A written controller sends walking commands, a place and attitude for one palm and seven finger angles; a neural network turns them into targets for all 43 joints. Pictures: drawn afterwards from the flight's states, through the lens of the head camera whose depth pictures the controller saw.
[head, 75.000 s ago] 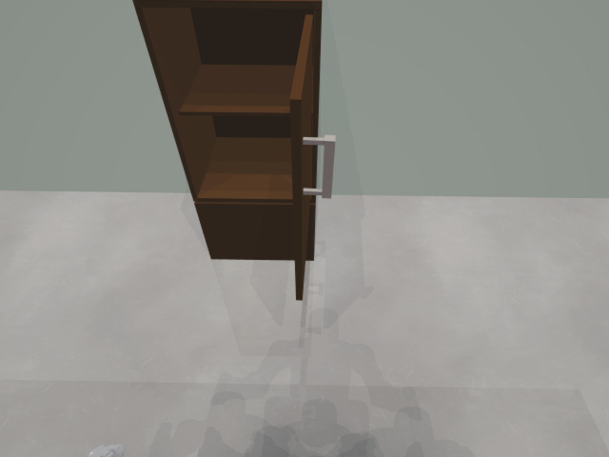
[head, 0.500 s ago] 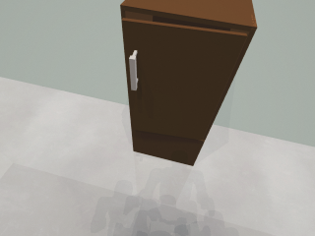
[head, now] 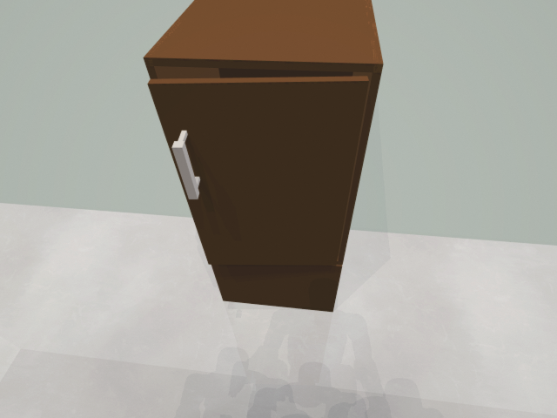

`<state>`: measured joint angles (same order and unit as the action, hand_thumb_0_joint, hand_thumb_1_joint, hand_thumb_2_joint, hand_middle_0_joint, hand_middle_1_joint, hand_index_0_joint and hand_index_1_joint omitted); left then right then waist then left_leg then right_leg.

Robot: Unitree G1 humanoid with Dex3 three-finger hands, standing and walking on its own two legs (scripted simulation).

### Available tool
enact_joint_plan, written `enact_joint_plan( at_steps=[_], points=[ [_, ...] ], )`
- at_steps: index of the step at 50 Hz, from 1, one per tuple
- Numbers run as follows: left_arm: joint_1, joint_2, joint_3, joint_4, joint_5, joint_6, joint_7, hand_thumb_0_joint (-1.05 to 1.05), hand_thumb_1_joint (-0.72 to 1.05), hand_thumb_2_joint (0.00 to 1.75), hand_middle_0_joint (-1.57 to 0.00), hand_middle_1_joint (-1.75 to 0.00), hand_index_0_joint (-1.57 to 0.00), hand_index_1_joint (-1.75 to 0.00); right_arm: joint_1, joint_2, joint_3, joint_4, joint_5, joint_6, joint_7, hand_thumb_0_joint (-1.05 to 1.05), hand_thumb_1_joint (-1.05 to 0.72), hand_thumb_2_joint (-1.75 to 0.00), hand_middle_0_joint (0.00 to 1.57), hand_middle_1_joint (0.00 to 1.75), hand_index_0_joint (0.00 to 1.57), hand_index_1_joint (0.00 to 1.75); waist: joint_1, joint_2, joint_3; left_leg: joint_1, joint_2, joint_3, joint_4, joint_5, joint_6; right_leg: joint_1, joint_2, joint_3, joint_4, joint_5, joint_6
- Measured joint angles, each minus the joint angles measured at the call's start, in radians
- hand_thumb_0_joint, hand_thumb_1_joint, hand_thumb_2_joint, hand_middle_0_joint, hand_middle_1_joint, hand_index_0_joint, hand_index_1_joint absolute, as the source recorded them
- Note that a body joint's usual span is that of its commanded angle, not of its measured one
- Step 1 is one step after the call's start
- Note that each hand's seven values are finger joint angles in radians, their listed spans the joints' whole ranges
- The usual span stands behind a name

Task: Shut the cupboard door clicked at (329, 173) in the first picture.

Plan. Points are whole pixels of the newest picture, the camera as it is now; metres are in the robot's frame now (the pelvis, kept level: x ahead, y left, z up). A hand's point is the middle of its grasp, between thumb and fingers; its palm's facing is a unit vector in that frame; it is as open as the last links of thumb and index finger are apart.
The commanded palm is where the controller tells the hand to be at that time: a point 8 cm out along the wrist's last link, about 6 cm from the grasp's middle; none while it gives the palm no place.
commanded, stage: take the last steps up to it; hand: left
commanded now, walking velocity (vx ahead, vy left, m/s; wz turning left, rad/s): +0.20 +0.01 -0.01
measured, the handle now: (188, 165) +0.59 +0.21 +0.02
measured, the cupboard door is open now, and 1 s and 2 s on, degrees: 5 5 5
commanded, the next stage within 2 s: come to a stop and stand still in 0.16 s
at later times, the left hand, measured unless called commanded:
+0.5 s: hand out of the picture +0.13 +0.18 -0.18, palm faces +0.04 -0.98 -0.18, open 7.4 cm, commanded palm none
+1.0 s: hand (162, 416) +0.17 +0.22 -0.18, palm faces +0.00 -0.97 -0.23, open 7.4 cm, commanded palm none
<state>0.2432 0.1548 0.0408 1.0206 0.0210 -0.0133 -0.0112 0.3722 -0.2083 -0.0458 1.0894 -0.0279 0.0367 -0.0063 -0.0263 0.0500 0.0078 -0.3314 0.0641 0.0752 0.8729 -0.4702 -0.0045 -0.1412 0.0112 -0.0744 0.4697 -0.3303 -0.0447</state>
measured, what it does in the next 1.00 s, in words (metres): walks ahead: left foot, then right foot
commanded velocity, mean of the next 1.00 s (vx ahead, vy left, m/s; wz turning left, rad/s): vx -0.06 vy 0.02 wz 0.00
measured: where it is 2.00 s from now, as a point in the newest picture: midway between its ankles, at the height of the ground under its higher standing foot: outside the picture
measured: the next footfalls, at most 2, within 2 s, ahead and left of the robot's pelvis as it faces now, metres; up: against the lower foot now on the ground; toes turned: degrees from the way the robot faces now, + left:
left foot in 0.28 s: +0.20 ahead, +0.12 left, +0.00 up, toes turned +7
right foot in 0.52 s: +0.17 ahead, -0.12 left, +0.00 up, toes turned -2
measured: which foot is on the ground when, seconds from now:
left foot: up 0.00-0.26, down 0.28-0.60, up 0.62-0.86, down 0.88-1.00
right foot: down 0.00-0.30, up 0.32-0.50, down 0.52-1.00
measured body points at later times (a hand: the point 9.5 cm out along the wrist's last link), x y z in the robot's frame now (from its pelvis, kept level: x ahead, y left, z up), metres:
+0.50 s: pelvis +0.12 +0.01 -0.01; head +0.15 +0.02 +0.44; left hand +0.13 +0.23 -0.17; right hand +0.19 -0.22 -0.16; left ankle +0.16 +0.12 -0.74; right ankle +0.12 -0.12 -0.73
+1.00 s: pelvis +0.11 +0.03 -0.01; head +0.12 +0.03 +0.44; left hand +0.17 +0.27 -0.16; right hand +0.17 -0.22 -0.15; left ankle +0.09 +0.12 -0.74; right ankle +0.13 -0.12 -0.74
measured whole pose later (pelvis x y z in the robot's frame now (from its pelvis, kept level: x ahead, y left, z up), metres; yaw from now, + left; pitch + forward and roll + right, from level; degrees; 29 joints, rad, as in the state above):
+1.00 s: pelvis +0.11 +0.03 -0.01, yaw -1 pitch -2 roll +0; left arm 0.22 0.20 0.01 1.00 0.02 0.02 0.05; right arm 0.21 -0.19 -0.05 0.95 -0.01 0.02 -0.02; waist 0.00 -0.01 0.05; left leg -0.21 -0.01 0.06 0.60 -0.37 0.03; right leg -0.28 -0.05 0.00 0.60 -0.28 0.03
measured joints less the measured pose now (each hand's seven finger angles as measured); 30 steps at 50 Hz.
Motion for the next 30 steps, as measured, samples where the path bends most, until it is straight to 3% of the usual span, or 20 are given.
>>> enact_joint_plan(
  at_steps=[4, 8, 12, 14, 15, 17, 19, 22, 26, 30],
  points=[
    [0.050, -0.008, 0.000, 0.030, -0.001, -0.012, 0.014, 0.00, 0.92, 0.90, -0.20, -0.30, -0.20, -0.30, -0.029, 0.011, -0.002, -0.014, 0.000, -0.013, 0.008, 0.01, -0.91, -0.90, 0.20, 0.29, 0.20, 0.30, 0.000, -0.019, 0.012, -0.109, 0.006, -0.004, 0.077, 0.086, -0.005, 0.073, 0.003, 0.000, -0.093, 0.021, -0.001],
    [0.083, -0.017, -0.007, 0.067, 0.000, -0.018, 0.014, 0.00, 0.91, 0.90, -0.20, -0.30, -0.20, -0.30, -0.076, 0.027, 0.003, -0.041, 0.004, -0.027, 0.013, 0.01, -0.91, -0.90, 0.20, 0.29, 0.20, 0.30, 0.003, -0.033, 0.037, -0.145, 0.018, 0.004, -0.042, 0.156, -0.009, 0.124, 0.008, -0.007, -0.131, 0.006, 0.004],
    [0.111, -0.026, -0.010, 0.097, -0.001, -0.017, 0.016, 0.00, 0.91, 0.90, -0.20, -0.30, -0.20, -0.30, -0.124, 0.042, 0.011, -0.054, 0.005, -0.043, 0.010, 0.00, -0.92, -0.90, 0.20, 0.29, 0.20, 0.30, 0.021, -0.045, 0.061, -0.104, 0.003, 0.016, -0.203, 0.218, 0.005, 0.157, 0.009, -0.008, -0.094, -0.057, 0.019],
    [0.129, -0.028, -0.011, 0.109, -0.006, -0.014, 0.018, 0.00, 0.91, 0.90, -0.20, -0.30, -0.20, -0.30, -0.139, 0.042, 0.015, -0.061, 0.001, -0.065, 0.006, 0.00, -0.92, -0.90, 0.20, 0.29, 0.20, 0.30, 0.026, -0.056, 0.064, -0.057, -0.013, 0.024, -0.279, 0.292, 0.032, 0.136, 0.000, -0.002, 0.009, -0.124, 0.028],
    [0.126, -0.024, -0.011, 0.116, -0.011, -0.007, 0.021, 0.00, 0.91, 0.90, -0.20, -0.30, -0.20, -0.30, -0.150, 0.049, 0.018, -0.062, -0.003, -0.076, 0.000, 0.00, -0.92, -0.90, 0.20, 0.29, 0.20, 0.30, 0.028, -0.074, 0.069, -0.056, -0.022, 0.035, -0.255, 0.270, 0.046, 0.097, -0.016, 0.005, 0.111, -0.144, 0.026],
    [0.113, -0.017, -0.016, 0.119, -0.017, 0.008, 0.032, 0.00, 0.91, 0.90, -0.20, -0.30, -0.20, -0.30, -0.166, 0.062, 0.031, -0.067, -0.001, -0.081, -0.014, 0.00, -0.92, -0.90, 0.20, 0.29, 0.20, 0.30, 0.037, -0.099, 0.078, -0.032, -0.030, 0.057, -0.236, 0.221, 0.052, 0.008, -0.023, 0.042, 0.318, -0.211, 0.024],
    [0.087, -0.015, -0.018, 0.115, -0.018, 0.024, 0.039, 0.00, 0.91, 0.90, -0.20, -0.30, -0.20, -0.30, -0.178, 0.068, 0.037, -0.067, 0.005, -0.075, -0.033, 0.00, -0.93, -0.90, 0.20, 0.29, 0.20, 0.30, 0.041, -0.102, 0.080, 0.005, -0.032, 0.066, -0.269, 0.214, 0.047, -0.055, -0.027, 0.052, 0.388, -0.239, 0.036],
    [0.032, -0.014, -0.017, 0.085, -0.016, 0.040, 0.037, 0.00, 0.91, 0.90, -0.20, -0.30, -0.19, -0.30, -0.204, 0.059, 0.035, -0.061, 0.011, -0.053, -0.044, 0.00, -0.94, -0.90, 0.20, 0.29, 0.21, 0.30, 0.041, -0.083, 0.091, 0.043, -0.032, 0.062, -0.325, 0.238, 0.043, -0.102, -0.041, 0.047, 0.283, -0.185, 0.048],
    [-0.011, 0.010, -0.003, 0.024, -0.001, 0.041, 0.032, 0.00, 0.91, 0.90, -0.20, -0.30, -0.19, -0.30, -0.229, 0.055, 0.022, -0.063, 0.016, -0.014, -0.034, 0.00, -0.94, -0.90, 0.20, 0.30, 0.21, 0.30, 0.047, -0.080, 0.094, 0.040, -0.030, 0.060, -0.311, 0.228, 0.027, -0.141, -0.051, 0.070, 0.137, 0.044, 0.038],
    [-0.030, 0.027, 0.008, -0.007, 0.011, 0.053, 0.026, 0.00, 0.91, 0.90, -0.20, -0.30, -0.19, -0.30, -0.237, 0.040, -0.002, -0.073, 0.015, 0.015, -0.020, 0.00, -0.93, -0.90, 0.20, 0.30, 0.21, 0.30, 0.043, -0.048, 0.076, 0.015, -0.008, 0.038, -0.270, 0.201, 0.008, -0.155, -0.030, 0.052, 0.161, 0.015, 0.039]
  ],
)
